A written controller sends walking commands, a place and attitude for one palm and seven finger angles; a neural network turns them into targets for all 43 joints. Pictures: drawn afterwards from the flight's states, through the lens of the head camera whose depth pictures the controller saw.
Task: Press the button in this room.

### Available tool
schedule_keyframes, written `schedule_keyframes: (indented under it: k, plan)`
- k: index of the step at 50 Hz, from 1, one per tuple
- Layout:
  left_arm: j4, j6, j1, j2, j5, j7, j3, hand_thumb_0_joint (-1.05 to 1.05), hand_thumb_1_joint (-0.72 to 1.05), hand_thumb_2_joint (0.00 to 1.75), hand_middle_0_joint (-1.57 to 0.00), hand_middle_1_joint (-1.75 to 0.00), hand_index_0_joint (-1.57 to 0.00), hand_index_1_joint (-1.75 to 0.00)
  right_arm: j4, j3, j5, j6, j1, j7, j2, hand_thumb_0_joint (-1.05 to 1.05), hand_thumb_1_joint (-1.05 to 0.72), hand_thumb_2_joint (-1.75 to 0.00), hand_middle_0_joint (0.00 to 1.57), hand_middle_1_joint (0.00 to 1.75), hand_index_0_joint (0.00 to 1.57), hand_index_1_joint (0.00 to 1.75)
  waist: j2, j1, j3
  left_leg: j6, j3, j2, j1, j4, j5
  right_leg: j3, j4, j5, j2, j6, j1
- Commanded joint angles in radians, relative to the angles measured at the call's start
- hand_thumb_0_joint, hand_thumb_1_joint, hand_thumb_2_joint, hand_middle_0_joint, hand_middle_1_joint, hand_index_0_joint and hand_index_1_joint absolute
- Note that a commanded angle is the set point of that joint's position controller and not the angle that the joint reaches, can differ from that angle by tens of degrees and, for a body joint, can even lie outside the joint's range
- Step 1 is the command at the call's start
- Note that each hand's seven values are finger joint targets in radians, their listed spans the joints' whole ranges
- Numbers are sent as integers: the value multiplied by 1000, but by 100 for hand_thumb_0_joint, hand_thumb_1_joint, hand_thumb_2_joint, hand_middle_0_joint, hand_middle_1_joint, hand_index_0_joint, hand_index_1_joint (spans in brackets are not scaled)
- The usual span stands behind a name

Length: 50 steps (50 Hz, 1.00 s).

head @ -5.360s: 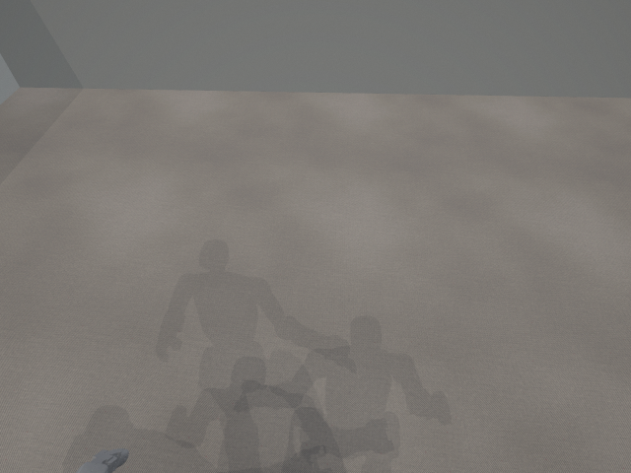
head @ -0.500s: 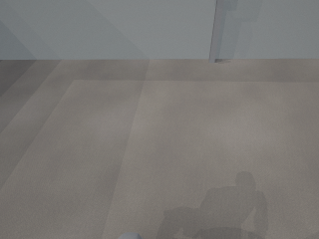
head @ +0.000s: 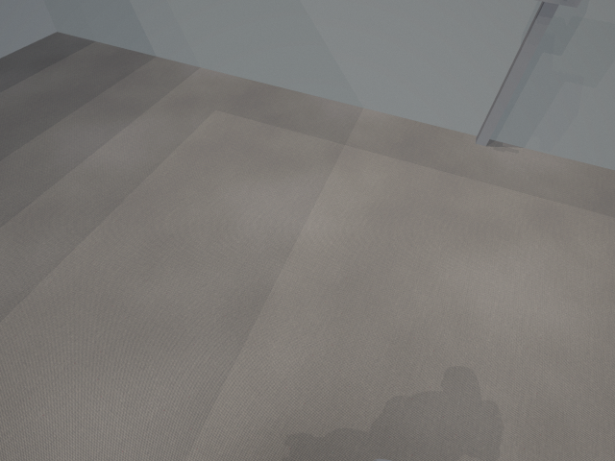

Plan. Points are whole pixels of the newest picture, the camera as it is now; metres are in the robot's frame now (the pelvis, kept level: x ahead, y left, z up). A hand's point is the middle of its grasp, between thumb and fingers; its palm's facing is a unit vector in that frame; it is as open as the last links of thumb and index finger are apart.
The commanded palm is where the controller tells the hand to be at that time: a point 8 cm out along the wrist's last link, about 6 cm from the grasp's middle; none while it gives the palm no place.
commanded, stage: turn or walk to find it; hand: left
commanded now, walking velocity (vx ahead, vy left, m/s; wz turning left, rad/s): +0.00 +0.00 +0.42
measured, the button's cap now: out of the picture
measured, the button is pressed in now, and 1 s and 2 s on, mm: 0 0 0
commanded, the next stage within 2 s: none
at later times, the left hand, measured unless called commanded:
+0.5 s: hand out of the picture +0.00 +0.15 -0.15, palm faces +0.23 -0.94 -0.26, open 7.4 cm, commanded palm none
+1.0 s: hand out of the picture -0.10 +0.21 -0.17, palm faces +0.44 -0.86 -0.26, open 7.4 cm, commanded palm none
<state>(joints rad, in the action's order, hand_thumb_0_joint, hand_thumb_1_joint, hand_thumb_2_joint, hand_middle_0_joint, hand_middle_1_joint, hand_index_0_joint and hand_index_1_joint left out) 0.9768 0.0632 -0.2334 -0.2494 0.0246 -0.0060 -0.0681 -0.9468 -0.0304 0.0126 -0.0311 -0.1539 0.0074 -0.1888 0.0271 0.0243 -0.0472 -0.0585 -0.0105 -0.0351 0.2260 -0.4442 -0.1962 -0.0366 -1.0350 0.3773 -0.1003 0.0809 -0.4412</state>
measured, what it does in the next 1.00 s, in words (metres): steps on the spot, turning left: right foot, then left foot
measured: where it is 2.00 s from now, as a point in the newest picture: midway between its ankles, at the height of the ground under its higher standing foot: outside the picture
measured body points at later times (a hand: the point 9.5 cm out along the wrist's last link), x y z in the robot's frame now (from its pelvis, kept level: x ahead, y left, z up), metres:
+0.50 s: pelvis -0.03 -0.05 +0.00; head -0.01 -0.08 +0.45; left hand -0.01 +0.20 -0.13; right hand +0.03 -0.30 -0.17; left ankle -0.08 +0.10 -0.66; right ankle -0.03 -0.15 -0.74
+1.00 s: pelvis -0.07 -0.02 +0.00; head -0.06 +0.00 +0.45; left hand -0.12 +0.25 -0.15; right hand +0.11 -0.20 -0.14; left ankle -0.09 +0.09 -0.74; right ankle -0.03 -0.15 -0.69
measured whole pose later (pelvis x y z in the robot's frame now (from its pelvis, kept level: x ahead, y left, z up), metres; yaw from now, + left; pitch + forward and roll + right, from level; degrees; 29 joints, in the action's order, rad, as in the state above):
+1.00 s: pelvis -0.07 -0.02 +0.00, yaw +24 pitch -1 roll +0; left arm 0.95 0.06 -0.19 -0.24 0.02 -0.01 -0.06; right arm -0.94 -0.03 0.02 -0.03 -0.16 0.00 -0.20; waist 0.01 0.01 -0.06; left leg -0.03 0.00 -0.03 0.24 -0.46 -0.20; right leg -0.04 -0.97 0.43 -0.09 0.08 -0.41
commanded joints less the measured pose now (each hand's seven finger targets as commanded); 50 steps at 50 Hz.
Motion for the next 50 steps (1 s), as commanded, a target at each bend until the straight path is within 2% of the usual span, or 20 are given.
schedule_keyframes:
  k: [1,7,10,11,12,13,14,15,18,29,31,33,34,35,36,37,38,40,42,50]
  plan:
    - [-94,-24,50,-59,-6,-11,-12,0,90,90,-20,-30,-20,-30,47,-65,8,16,-64,9,-212,0,-90,-90,20,30,20,30,-154,-58,42,-115,302,267,-88,163,148,18,85,45,11,8,-63]
    - [-114,-34,41,-39,-14,-17,-6,0,90,90,-20,-30,-20,-30,52,-74,16,7,-67,4,-211,0,-90,-90,20,30,20,30,-181,-48,72,-118,383,248,-17,129,171,14,311,59,60,-18,90]
    - [-95,-45,-41,-48,-18,-21,-10,0,90,90,-20,-30,-20,-30,60,-77,9,3,-49,-1,-200,0,-90,-90,20,30,20,30,-152,-8,119,-61,354,183,68,69,127,-8,568,-104,75,-30,283]
    - [-90,-53,-70,-77,-14,-25,-18,0,90,90,-20,-30,-20,-30,65,-75,3,3,-54,-5,-170,0,-90,-90,20,30,20,30,-81,6,129,-13,312,133,171,3,38,38,690,-147,16,-47,411]
    - [-95,-62,-88,-164,2,-33,-34,0,90,90,-20,-30,-20,-30,80,-66,-6,3,-58,-11,-109,0,-90,-90,20,30,20,30,157,21,125,54,175,15,370,-198,-151,275,785,-71,-206,-121,522]
    - [-115,-59,-54,-207,3,-35,-38,0,90,90,-20,-30,-20,-30,97,-70,5,1,-37,-7,-115,0,-90,-90,20,30,20,30,266,24,81,88,76,-43,408,-425,-350,403,811,-159,-381,-218,402]
    - [-133,-60,-4,-166,-5,-37,-31,0,90,90,-20,-30,-20,-30,78,-79,15,-10,-45,-10,-150,0,-90,-90,20,30,20,30,154,1,64,83,122,-1,364,-580,-315,322,808,-151,-354,-237,289]
    - [-142,-66,67,-135,-7,-39,-30,0,90,90,-20,-30,-20,-30,52,-82,17,-23,-74,-14,-145,0,-90,-90,20,30,20,30,199,-34,18,85,127,22,359,-654,-269,260,821,-119,-296,-217,223]
    - [-146,-75,104,-79,-8,-33,-6,0,90,90,-20,-30,-20,-30,6,-75,13,-26,-130,-24,-114,0,-90,-90,20,30,20,30,105,-67,-16,112,65,40,355,-749,-157,72,743,-340,-191,-178,249]
    - [-71,-66,-59,-156,9,-28,-30,0,90,90,-20,-30,-20,-30,38,-45,-1,-13,15,-20,-88,0,-90,-90,20,30,20,30,181,25,31,127,-54,63,208,-351,-266,0,623,-618,-252,-221,366]
    - [-67,-63,-48,-168,8,-27,-34,0,90,90,-20,-30,-20,-30,35,-43,-4,-5,-11,-17,-92,0,-90,-90,20,30,20,30,189,9,59,117,-78,53,135,-236,-217,-15,575,-641,-251,-202,360]
    - [-69,-56,-14,-159,-3,-25,-35,0,90,90,-20,-30,-20,-30,20,-47,-2,6,-86,-17,-116,0,-90,-90,20,30,20,30,131,-41,96,102,-73,58,-29,-3,-12,-80,462,-534,-219,-132,291]
    - [-82,-48,-31,-125,-13,-21,-28,0,90,90,-20,-30,-20,-30,16,-60,3,17,-114,-16,-180,0,-90,-90,20,30,20,30,-38,-54,129,67,41,151,-179,70,156,-124,319,-352,-159,-77,156]
    - [-115,-43,-26,-56,-17,-15,-10,0,90,90,-20,-30,-20,-30,17,-82,8,23,-151,-11,-276,0,-90,-90,20,30,20,30,-329,-73,133,-49,358,399,-286,88,533,-145,121,182,-30,-5,-102]
    - [-130,-32,28,-61,-9,-21,0,0,90,90,-20,-30,-20,-30,3,-87,6,12,-185,-6,-305,0,-90,-90,20,30,20,30,-278,-97,138,-133,345,456,-203,88,572,-53,-5,289,-18,-14,-72]
    - [-125,-24,49,-63,-7,-21,-3,0,90,90,-20,-30,-20,-30,7,-80,8,13,-157,1,-276,0,-90,-90,20,30,20,30,-224,-85,105,-131,294,421,-154,104,471,-15,-53,233,-34,-21,-81]
    - [-114,-22,59,-60,-5,-19,-9,0,90,90,-20,-30,-20,-30,16,-73,11,17,-112,9,-249,0,-90,-90,20,30,20,30,-270,-76,77,-114,277,371,-130,113,408,-1,-79,178,-37,-16,-104]
    - [-92,-25,53,-77,-7,-9,-14,0,90,90,-20,-30,-20,-30,42,-53,10,17,-32,12,-212,0,-90,-90,20,30,20,30,-231,-46,23,-89,210,299,-61,121,358,12,-92,74,-30,-13,-81]
    - [-77,-27,20,-73,-7,-3,-12,0,90,90,-20,-30,-20,-30,52,-52,7,23,-17,12,-208,0,-90,-90,20,30,20,30,-179,-32,46,-86,187,274,-72,124,340,5,-65,39,-16,-6,-64]
    - [-116,-27,72,-52,-11,-10,-6,0,90,90,-20,-30,-20,-30,57,-67,13,13,-61,5,-221,0,-90,-90,20,30,20,30,-167,-61,57,-116,301,271,-72,132,208,9,151,77,25,-4,-9]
